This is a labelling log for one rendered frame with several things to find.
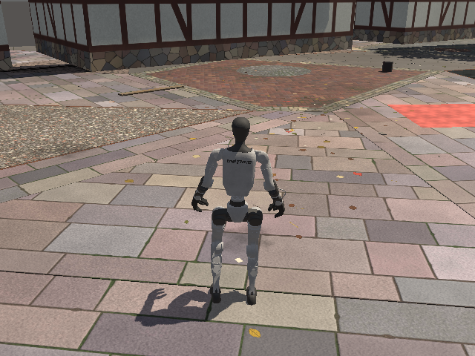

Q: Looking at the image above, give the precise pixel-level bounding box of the robot right hand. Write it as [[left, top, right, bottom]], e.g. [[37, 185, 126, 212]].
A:
[[268, 201, 285, 218]]

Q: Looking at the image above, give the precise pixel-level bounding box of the robot left hand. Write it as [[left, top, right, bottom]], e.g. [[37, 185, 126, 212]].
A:
[[191, 197, 209, 212]]

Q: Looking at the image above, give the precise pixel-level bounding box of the right robot forearm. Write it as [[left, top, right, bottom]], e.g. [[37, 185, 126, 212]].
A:
[[268, 180, 283, 206]]

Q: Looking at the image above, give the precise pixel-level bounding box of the robot right foot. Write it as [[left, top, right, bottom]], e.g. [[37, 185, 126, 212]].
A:
[[246, 286, 257, 305]]

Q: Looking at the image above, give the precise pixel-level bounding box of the left robot shin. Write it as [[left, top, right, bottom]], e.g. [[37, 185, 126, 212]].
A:
[[211, 242, 222, 293]]

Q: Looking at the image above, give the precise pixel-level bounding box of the robot left upper arm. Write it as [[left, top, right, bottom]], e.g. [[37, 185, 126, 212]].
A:
[[201, 148, 224, 188]]

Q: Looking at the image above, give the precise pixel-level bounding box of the robot right upper arm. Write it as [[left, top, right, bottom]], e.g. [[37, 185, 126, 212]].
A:
[[255, 150, 275, 191]]

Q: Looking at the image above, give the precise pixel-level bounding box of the left robot forearm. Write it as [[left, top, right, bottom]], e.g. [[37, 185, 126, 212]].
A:
[[194, 176, 208, 200]]

